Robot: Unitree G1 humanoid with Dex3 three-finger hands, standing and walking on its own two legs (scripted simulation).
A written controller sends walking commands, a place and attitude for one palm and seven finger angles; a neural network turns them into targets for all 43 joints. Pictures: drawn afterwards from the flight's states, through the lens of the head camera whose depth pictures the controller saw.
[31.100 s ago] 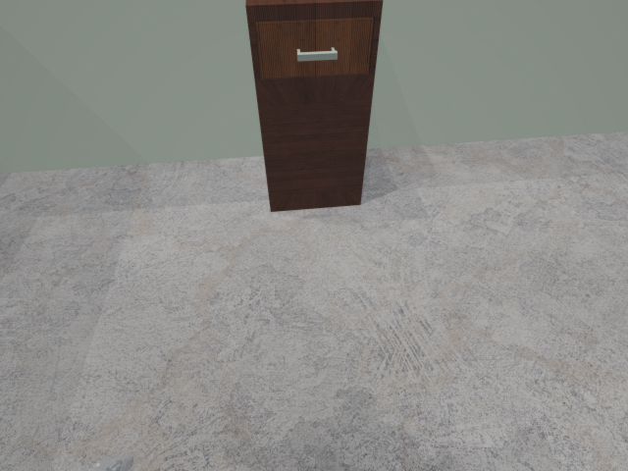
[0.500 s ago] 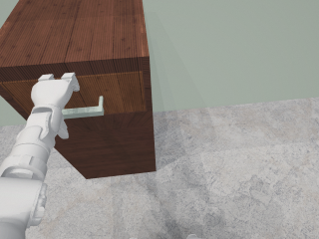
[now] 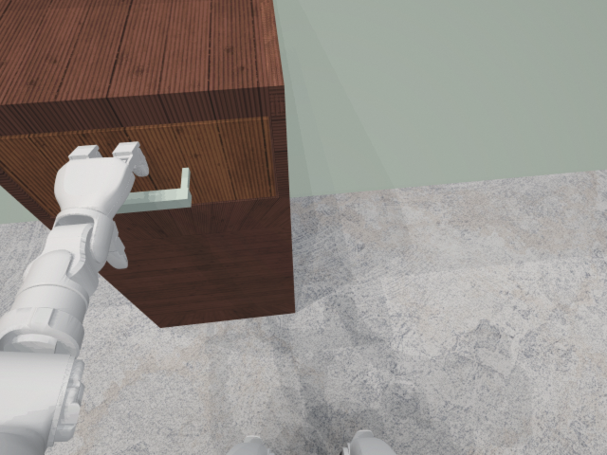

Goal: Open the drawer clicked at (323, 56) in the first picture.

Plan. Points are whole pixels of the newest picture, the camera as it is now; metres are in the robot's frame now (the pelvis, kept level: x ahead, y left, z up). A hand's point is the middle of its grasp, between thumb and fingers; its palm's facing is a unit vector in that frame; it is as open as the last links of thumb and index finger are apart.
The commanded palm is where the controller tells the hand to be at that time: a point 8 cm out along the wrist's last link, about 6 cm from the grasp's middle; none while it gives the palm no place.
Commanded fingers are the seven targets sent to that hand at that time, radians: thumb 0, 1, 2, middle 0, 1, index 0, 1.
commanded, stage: lower the fingers behind the handle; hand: left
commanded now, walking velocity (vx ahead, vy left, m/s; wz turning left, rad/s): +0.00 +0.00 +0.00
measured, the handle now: (145, 189) +0.49 +0.25 +0.01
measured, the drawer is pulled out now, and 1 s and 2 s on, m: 0.00 0.00 0.00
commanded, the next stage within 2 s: lift the fingers back up to retry in 0.96 s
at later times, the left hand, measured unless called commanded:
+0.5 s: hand (117, 210) +0.44 +0.27 +0.02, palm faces -0.03 +0.03 -1.00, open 13.7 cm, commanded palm +0.43 +0.27 +0.04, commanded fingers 0.00 -0.50 0.30 -0.30 -1.20 -0.30 -1.20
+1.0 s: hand (118, 211) +0.44 +0.27 +0.02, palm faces -0.04 +0.04 -1.00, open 13.7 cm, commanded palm +0.43 +0.27 +0.04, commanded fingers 0.00 -0.50 0.30 -0.30 -1.20 -0.30 -1.20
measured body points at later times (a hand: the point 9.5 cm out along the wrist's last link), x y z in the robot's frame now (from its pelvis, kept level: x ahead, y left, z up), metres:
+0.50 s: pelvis -0.01 +0.00 -0.01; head +0.08 +0.00 +0.43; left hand +0.44 +0.27 +0.08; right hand +0.05 -0.27 -0.14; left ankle -0.01 +0.12 -0.69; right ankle +0.02 -0.13 -0.69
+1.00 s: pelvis -0.03 +0.00 -0.02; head +0.07 -0.01 +0.42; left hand +0.44 +0.27 +0.08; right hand +0.00 -0.27 -0.15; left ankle -0.01 +0.12 -0.69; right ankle +0.02 -0.13 -0.69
